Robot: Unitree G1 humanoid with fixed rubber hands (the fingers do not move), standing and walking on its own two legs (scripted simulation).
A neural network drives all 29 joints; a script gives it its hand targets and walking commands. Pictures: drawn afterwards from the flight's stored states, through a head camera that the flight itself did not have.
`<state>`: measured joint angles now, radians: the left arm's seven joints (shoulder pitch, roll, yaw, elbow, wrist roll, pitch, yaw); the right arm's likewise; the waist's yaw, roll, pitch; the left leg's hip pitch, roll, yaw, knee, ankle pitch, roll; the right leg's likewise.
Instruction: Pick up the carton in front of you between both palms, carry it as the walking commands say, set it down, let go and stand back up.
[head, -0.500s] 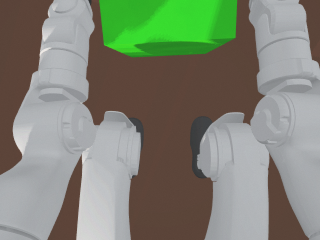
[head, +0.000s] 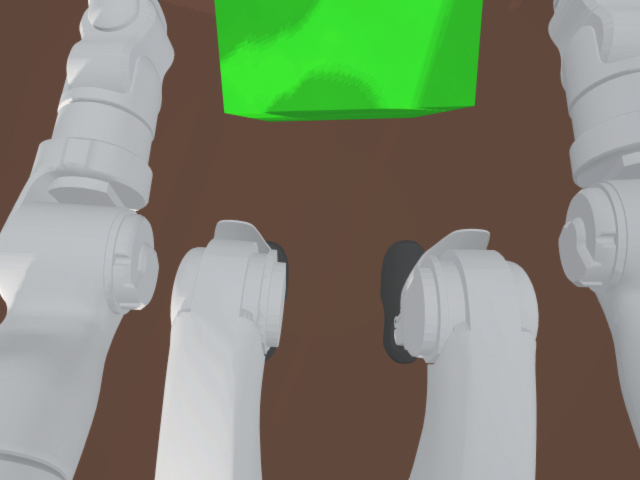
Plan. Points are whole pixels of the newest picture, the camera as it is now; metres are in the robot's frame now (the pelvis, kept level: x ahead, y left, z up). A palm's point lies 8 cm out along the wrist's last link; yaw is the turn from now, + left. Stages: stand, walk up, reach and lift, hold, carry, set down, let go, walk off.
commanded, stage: set down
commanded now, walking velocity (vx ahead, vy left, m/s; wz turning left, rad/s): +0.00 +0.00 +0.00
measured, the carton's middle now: (342, 19) +0.53 -0.01 -0.24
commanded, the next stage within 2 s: let go in 0.94 s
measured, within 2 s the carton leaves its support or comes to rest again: neither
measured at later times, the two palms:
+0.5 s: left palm out of the picture +0.54 +0.18 +0.02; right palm out of the picture +0.57 -0.21 +0.02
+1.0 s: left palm out of the picture +0.54 +0.18 +0.17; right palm out of the picture +0.56 -0.22 +0.17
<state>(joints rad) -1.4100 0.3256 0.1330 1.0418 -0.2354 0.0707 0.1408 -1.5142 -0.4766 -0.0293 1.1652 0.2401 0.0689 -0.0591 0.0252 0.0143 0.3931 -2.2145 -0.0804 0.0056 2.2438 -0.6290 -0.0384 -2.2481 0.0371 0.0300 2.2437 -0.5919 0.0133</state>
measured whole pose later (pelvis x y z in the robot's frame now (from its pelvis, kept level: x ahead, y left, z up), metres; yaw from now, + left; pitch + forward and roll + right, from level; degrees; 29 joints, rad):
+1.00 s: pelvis +0.03 -0.01 +0.26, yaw -1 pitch +47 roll +2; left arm -1.08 0.20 0.34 0.80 -0.01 0.16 0.05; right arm -1.20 -0.34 -0.28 0.96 -0.04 0.17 0.02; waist 0.05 -0.01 -0.07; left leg -1.65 -0.04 -0.03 1.21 -0.37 -0.03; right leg -1.68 0.04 0.05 1.21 -0.34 0.00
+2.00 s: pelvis +0.12 +0.00 +0.41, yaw -2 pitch -1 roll +0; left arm 0.23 0.22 0.04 0.44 0.00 0.08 -0.08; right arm 0.23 -0.21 -0.05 0.44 0.00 0.08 0.07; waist 0.00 0.00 0.06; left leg -0.14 -0.02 -0.06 0.43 -0.27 0.00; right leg -0.16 0.03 0.04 0.43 -0.25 -0.01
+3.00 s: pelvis +0.14 +0.00 +0.41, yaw -2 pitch -1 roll +0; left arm 0.16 0.34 0.02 0.82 0.03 0.00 0.02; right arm 0.18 -0.34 -0.03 0.80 -0.03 0.00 -0.02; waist 0.00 -0.01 0.01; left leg -0.13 -0.03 -0.05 0.46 -0.31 0.01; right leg -0.15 0.02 0.05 0.45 -0.29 0.00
